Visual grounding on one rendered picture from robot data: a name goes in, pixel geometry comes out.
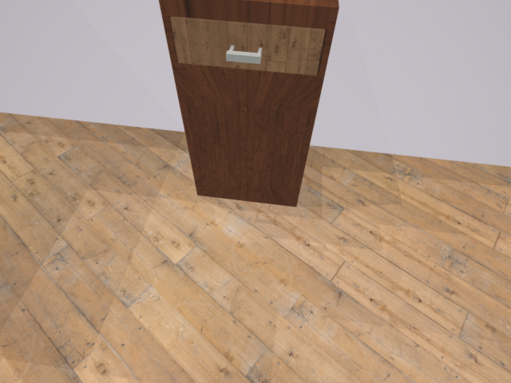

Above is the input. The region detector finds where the drawer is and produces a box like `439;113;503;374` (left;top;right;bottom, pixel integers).
171;17;325;76

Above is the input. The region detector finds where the handle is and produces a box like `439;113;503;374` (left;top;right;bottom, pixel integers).
226;45;262;64

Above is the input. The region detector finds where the cabinet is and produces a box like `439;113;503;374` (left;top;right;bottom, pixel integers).
159;0;339;207

